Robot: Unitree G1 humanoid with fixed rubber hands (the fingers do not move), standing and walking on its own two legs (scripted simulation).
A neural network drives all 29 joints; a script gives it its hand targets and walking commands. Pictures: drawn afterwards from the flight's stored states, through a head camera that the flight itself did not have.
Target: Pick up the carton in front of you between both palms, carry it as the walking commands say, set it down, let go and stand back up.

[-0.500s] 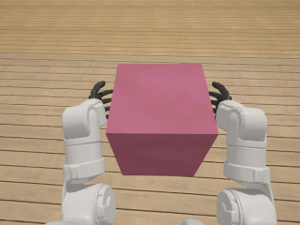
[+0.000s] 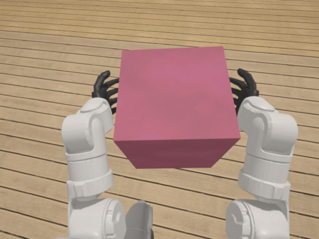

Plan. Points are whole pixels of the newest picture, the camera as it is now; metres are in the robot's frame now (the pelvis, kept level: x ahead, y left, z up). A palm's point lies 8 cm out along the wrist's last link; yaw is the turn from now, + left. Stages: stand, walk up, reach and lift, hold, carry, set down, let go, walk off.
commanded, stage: carry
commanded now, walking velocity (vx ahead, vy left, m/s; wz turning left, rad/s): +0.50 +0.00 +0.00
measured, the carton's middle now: (172, 117) +0.38 +0.02 +0.08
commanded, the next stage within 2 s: none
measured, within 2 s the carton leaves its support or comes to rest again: neither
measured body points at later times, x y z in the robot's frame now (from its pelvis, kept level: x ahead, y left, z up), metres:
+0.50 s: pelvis +0.30 +0.04 +0.03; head +0.34 +0.05 +0.48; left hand +0.68 +0.17 +0.18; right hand +0.66 -0.14 +0.18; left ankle +0.28 +0.11 -0.71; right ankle +0.38 -0.10 -0.61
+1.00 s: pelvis +0.59 -0.01 +0.06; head +0.63 -0.02 +0.50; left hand +0.96 +0.16 +0.21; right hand +0.97 -0.15 +0.20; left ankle +0.68 +0.12 -0.60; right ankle +0.57 -0.08 -0.68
